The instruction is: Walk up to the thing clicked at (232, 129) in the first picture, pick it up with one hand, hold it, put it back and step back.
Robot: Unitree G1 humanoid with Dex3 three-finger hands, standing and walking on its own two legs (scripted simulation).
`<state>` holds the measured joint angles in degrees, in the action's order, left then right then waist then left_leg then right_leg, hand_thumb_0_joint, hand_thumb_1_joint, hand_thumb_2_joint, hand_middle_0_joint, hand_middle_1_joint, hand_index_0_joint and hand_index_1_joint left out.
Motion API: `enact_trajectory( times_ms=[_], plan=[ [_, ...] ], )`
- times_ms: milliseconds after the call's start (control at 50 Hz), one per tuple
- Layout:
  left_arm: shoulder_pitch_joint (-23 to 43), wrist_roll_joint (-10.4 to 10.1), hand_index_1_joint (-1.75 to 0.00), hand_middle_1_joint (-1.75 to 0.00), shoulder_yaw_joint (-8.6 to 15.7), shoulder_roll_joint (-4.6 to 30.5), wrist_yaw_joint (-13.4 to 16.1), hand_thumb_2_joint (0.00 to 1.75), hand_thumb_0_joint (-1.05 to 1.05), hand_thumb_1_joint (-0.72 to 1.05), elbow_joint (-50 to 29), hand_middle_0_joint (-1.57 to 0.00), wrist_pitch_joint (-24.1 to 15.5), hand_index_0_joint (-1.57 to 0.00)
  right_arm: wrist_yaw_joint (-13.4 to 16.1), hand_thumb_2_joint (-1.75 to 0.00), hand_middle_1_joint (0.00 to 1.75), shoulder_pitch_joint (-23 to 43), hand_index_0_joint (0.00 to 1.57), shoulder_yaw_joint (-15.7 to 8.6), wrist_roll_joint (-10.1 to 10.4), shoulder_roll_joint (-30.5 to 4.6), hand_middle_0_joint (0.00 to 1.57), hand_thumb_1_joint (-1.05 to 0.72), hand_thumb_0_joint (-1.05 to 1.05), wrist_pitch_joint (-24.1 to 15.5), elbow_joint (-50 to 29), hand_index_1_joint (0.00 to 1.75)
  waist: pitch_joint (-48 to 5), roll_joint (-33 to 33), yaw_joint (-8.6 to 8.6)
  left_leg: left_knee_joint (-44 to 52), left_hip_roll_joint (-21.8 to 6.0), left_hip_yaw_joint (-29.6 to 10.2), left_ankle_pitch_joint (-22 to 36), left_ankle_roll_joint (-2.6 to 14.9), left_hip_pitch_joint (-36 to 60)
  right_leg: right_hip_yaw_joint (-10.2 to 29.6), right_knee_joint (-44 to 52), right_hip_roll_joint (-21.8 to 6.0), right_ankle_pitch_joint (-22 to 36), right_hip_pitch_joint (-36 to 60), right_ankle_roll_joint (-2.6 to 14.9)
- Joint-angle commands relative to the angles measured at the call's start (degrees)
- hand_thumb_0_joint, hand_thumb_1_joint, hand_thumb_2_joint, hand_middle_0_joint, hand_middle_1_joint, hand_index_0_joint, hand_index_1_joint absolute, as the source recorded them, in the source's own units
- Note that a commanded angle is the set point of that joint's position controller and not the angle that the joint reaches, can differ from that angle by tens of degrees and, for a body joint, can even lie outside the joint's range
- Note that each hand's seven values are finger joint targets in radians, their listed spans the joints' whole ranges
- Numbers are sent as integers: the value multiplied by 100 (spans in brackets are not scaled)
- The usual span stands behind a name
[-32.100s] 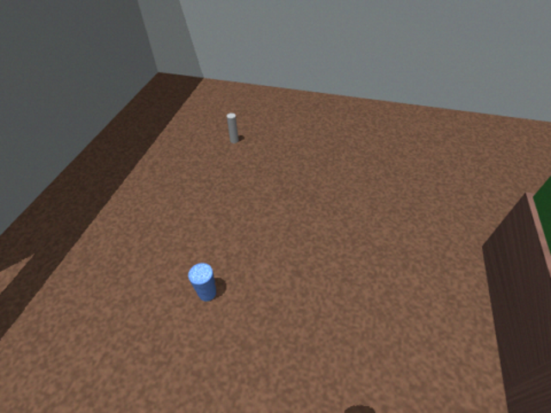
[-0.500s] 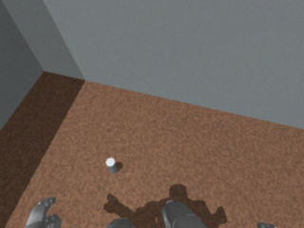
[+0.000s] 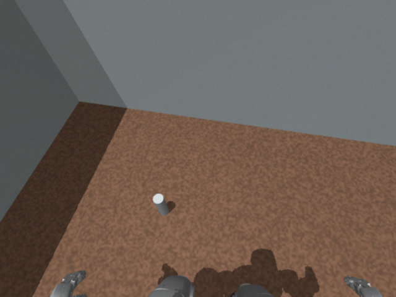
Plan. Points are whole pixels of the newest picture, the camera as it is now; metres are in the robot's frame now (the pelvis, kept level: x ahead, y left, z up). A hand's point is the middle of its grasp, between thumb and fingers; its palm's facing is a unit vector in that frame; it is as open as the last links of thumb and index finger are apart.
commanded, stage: step back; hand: left
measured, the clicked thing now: (161, 205) +0.54 +0.24 -0.68
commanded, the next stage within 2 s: none
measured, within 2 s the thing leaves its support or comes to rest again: neither
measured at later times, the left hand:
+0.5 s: hand out of the picture -0.06 +0.26 -0.16, palm faces -0.04 -0.92 -0.40, open 7.4 cm
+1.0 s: hand out of the picture -0.19 +0.25 -0.15, palm faces +0.03 -0.93 -0.38, open 7.4 cm
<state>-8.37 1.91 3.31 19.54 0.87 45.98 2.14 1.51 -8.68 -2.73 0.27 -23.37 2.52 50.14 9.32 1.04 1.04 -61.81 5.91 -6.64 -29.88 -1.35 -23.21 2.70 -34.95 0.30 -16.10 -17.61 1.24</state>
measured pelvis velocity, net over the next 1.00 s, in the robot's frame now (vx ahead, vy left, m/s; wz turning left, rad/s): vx -0.31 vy -0.03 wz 0.02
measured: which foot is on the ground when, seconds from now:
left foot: up 0.00-0.10, down 0.12-0.52, up 0.54-0.80, down 0.82-1.00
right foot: down 0.00-0.14, up 0.16-0.48, down 0.50-0.84, up 0.86-1.00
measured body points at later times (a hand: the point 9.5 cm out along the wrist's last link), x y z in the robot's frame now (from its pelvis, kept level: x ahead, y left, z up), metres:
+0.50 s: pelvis -0.15 -0.02 -0.01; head -0.09 -0.01 +0.43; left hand -0.05 +0.31 -0.13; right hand -0.02 -0.33 -0.11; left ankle -0.06 +0.12 -0.73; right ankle -0.18 -0.15 -0.73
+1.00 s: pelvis -0.31 -0.03 +0.00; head -0.26 +0.00 +0.44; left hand -0.19 +0.29 -0.12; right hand -0.21 -0.33 -0.11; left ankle -0.26 +0.09 -0.73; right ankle -0.32 -0.16 -0.64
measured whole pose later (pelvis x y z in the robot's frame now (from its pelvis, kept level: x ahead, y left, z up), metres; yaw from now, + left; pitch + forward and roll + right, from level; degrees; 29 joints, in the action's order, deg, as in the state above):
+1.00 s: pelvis -0.31 -0.03 +0.00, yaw +1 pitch -3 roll -1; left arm -6.8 0.5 4.0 22.9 1.3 46.3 3.8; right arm 0.4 -10.3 -2.1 -2.2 -20.2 1.8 49.4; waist 9.6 -1.7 0.1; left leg -35.5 0.0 -1.3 -14.6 1.5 -18.3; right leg 7.6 -69.0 6.5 -30.4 -27.2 0.6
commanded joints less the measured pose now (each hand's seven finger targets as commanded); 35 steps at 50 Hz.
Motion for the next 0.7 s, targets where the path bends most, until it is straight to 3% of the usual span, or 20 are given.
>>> enact_trajectory(
  times_ms=[0, 40, 60, 80, 100, 120, 140, 160, 200, 320, 420, 460, 480, 500, 520, 540, 560, 580, 640, 680],
  plan=[
    [-147, 2, -30, -30, 448, 1453, 122, 90, 0, 90, -551, -20, -87, -20, 44, -90, 30, -154, 20, -226, -65, -858, 20, -90, 0, -150, -426, 30, -1176, -1212, 148, 1727, -312, 345, -16, 41, -154, 1149, 463, -1293, 3307, 1571, 1096],
    [62, -42, -30, -30, 418, 1544, 81, 90, 0, 90, -617, -20, -42, -20, 3, -90, 30, -454, 20, -280, -115, -826, 20, -90, 0, -183, -303, 30, -1283, -1226, -52, 2758, -337, 638, 631, 161, 507, 1032, 254, -1158, 2855, 1265, 937],
    [148, -84, -30, -30, 407, 1571, 55, 90, 0, 90, -665, -20, -15, -20, -12, -90, 30, -674, 20, -300, -127, -812, 20, -90, 0, -213, -225, 30, -1367, -1081, -194, 3652, -358, 776, 1518, 199, 952, 936, 5, -1070, 2597, 1103, 776],
    [59, -91, -30, -30, 347, 1451, 38, 90, 0, 90, -683, -20, 11, -20, -16, -90, 30, -564, 20, -367, -187, -954, 20, -90, 0, -246, -264, 30, -1347, -777, -138, 3831, -636, 289, 2168, 307, 1373, 898, -176, -863, 1985, 510, 503],
    [-58, -119, -30, -30, 305, 1241, 17, 90, 0, 90, -723, -20, 25, -20, -20, -90, 30, -511, 20, -467, -295, -1371, 20, -90, 0, -271, -343, 30, -1435, 258, -122, 3945, -1749, -1166, 2845, 704, 1840, 581, -865, -286, 541, -471, 192],
    [338, -152, -30, -30, 370, 1334, 90, 90, 0, 90, -776, -20, 9, -20, -85, -90, 30, -239, 20, -555, -214, -1928, 20, -90, 0, -244, -459, 30, -1222, 1364, -361, 4248, -2764, -2125, 3641, 1612, 1116, 88, -1980, 537, -1889, -721, -25],
    [600, -46, -30, -30, 423, 1396, 148, 90, 0, 90, -731, -20, 13, -20, -63, -90, 30, -259, 20, -584, -249, -1894, 20, -90, 0, -281, -460, 30, -1021, 1067, -513, 4228, -3000, -2453, 3869, 1975, 812, 757, -2991, 543, -2219, -771, -45],
    [495, -83, -30, -30, 425, 1347, 148, 90, 0, 90, -627, -20, 28, -20, -27, -90, 30, -100, 20, -475, -223, -1589, 20, -90, 0, -299, -440, 30, -924, 472, -296, 4003, -2610, -1694, 4237, 1721, 840, 1003, -3412, 594, -1969, -881, 4],
    [-98, -173, -30, -30, 422, 1300, 119, 90, 0, 90, -400, -20, 32, -20, 19, -90, 30, 341, 20, -380, -245, -1331, 20, -90, 0, -295, -541, 30, -805, 588, 68, 3781, -2108, -898, 4403, 1415, 1043, 965, -3851, 634, -1477, -1136, 2],
    [-166, -82, -30, -30, 433, 1243, 42, 90, 0, 90, -464, -20, -8, -20, 61, -90, 30, -118, 20, -434, -183, -1246, 20, -90, 0, -273, -645, 30, -1090, 766, -259, 3400, -2129, -676, 4452, 1649, 2034, 608, -2658, 388, -1448, -1142, -332],
    [-638, -75, -30, -30, 442, 1188, -17, 90, 0, 90, -171, -20, -66, -20, -15, -90, 30, 158, 20, -444, -203, -1393, 20, -90, 0, -157, -808, 30, -1372, 1109, -131, 3211, -1933, -499, 3484, 1327, 1312, -104, -362, 160, -799, 172, -193],
    [-1114, -23, -30, -30, 466, 1197, -28, 90, 0, 90, 85, -20, -112, -20, -35, -90, 30, 242, 20, -437, -135, -1381, 20, -90, 0, -74, -830, 30, -1562, 962, 104, 2830, -1730, -334, 2960, 998, 833, -286, 1004, 174, 159, 1015, 1],
    [-1033, 66, -30, -30, 550, 1480, -26, 90, 0, 90, 28, -20, -149, -20, -46, -90, 30, 162, 20, -376, -97, -1134, 20, -90, 0, -43, -847, 30, -1392, 352, 63, 2380, -1309, -299, 2023, 645, -115, 628, 1081, -283, 82, 1324, 165],
    [-841, 71, -30, -30, 687, 2020, -38, 90, 0, 90, -140, -20, -169, -20, -32, -90, 30, 215, 20, -290, -40, -800, 20, -90, 0, -63, -969, 30, -1100, -1142, 62, 1334, -226, 161, 345, 243, -1073, 2289, 1430, -1465, 367, 1165, 704],
    [-445, 84, -30, -30, 735, 2511, -24, 90, 0, 90, -336, -20, -161, -20, 80, -90, 30, 517, 20, -372, -93, -958, 20, -90, 0, -39, -948, 30, -811, -1743, 344, -133, -61, -91, -681, 115, -624, 3232, 1805, -2488, 647, -394, 1657],
    [-97, 30, -30, -30, 655, 2245, 9, 90, 0, 90, -449, -20, -201, -20, 74, -90, 30, 417, 20, -415, -87, -1135, 20, -90, 0, -5, -857, 30, -533, -1267, 98, -879, -171, -539, -401, 104, -390, 2962, 1848, -2408, 628, -918, 1638],
    [265, -22, -30, -30, 547, 1864, 33, 90, 0, 90, -533, -20, -215, -20, 58, -90, 30, 85, 20, -384, -23, -1114, 20, -90, 0, -23, -669, 30, -442, -636, -146, -989, 18, -600, 46, 120, -396, 1923, 1360, -1745, 1322, -727, 1275],
    [559, 26, -30, -30, 525, 1741, 59, 90, 0, 90, -539, -20, -205, -20, 52, -90, 30, -177, 20, -372, 26, -1062, 20, -90, 0, -51, -549, 30, -513, -754, -316, -1017, 113, -378, 249, 128, -413, 1320, 1122, -1468, 1726, -540, 1116],
    [272, 71, -30, -30, 487, 1538, 94, 90, 0, 90, -581, -20, -166, -20, 46, -90, 30, -254, 20, -296, -17, -1010, 20, -90, 0, -112, -523, 30, -764, -1005, -52, -255, -28, -59, 111, 29, -359, 883, 752, -1246, 2211, 270, 1017],
    [-84, 83, -30, -30, 492, 1538, 139, 90, 0, 90, -522, -20, -130, -20, 44, -90, 30, -110, 20, -265, -62, -913, 20, -90, 0, -138, -630, 30, -901, -1200, 168, 721, -174, 129, -54, 27, -591, 1038, 588, -1389, 2636, 1104, 1055]
  ],
)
